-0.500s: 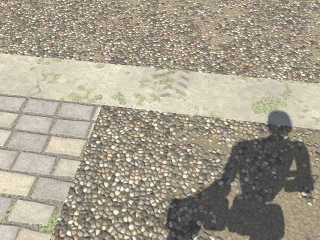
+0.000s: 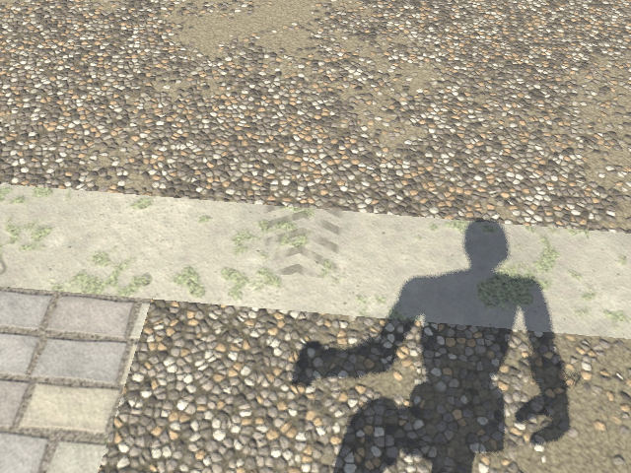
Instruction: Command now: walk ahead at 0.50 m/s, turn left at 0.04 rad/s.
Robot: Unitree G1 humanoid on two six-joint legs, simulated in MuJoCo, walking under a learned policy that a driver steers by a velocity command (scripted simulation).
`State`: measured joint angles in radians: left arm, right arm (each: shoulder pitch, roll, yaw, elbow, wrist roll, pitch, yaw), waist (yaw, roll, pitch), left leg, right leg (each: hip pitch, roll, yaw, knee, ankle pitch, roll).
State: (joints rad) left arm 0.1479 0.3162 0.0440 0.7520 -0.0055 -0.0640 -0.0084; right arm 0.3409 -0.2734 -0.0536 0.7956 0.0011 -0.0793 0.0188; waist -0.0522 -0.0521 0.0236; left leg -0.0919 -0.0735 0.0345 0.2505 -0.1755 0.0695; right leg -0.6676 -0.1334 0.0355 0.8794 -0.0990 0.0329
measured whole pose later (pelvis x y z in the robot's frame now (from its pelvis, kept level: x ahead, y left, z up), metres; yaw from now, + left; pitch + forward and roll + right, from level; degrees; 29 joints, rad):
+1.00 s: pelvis +0.55 -0.01 +0.00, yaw -9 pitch +0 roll +2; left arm 0.25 0.32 0.07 0.81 -0.03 -0.03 0.01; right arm 0.25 -0.26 -0.06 0.87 -0.01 -0.10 0.01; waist -0.03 -0.06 0.03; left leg -0.16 -0.02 0.13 0.32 -0.17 0.04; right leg -0.59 -0.10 0.06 1.09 -0.26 0.00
